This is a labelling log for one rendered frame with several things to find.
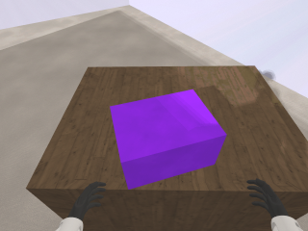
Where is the pedestal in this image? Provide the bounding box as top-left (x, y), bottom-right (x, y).
top-left (26, 65), bottom-right (308, 231)

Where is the robot left hand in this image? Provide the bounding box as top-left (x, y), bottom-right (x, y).
top-left (68, 181), bottom-right (107, 221)

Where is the right robot forearm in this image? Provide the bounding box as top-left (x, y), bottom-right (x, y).
top-left (270, 216), bottom-right (303, 231)

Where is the carton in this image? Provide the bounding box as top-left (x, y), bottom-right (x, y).
top-left (110, 90), bottom-right (227, 190)

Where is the robot right hand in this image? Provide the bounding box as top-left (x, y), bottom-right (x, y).
top-left (246, 178), bottom-right (289, 218)

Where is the left robot forearm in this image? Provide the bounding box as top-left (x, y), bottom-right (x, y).
top-left (56, 217), bottom-right (84, 231)

